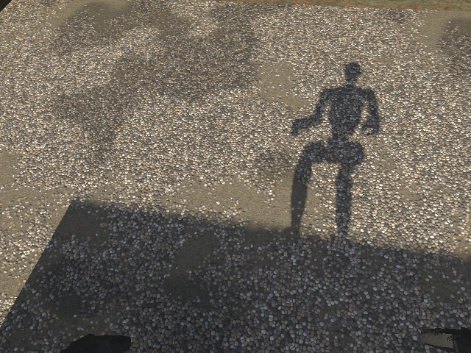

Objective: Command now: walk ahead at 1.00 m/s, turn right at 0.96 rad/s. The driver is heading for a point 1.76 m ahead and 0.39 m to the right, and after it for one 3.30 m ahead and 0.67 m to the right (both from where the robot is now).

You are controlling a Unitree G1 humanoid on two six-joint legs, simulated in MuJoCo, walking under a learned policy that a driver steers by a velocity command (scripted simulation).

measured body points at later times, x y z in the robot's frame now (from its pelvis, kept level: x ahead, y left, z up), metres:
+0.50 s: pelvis -0.11 -0.03 +0.03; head -0.11 -0.05 +0.48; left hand +0.22 +0.11 +0.01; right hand -0.05 -0.35 -0.04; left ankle +0.00 +0.11 -0.69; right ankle -0.12 -0.17 -0.66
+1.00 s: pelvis -0.11 -0.11 +0.03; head -0.11 -0.12 +0.48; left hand +0.15 +0.02 -0.05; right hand -0.04 -0.41 -0.06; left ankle +0.03 -0.01 -0.63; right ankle -0.15 -0.16 -0.69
